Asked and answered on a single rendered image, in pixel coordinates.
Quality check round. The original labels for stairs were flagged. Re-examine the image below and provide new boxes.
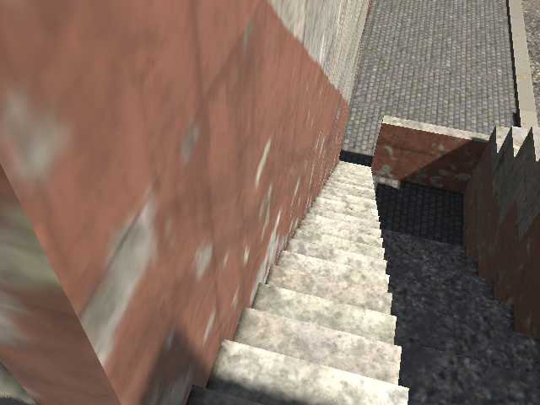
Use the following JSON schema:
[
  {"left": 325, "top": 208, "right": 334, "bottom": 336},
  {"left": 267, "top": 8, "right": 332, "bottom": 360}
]
[{"left": 186, "top": 160, "right": 409, "bottom": 405}]

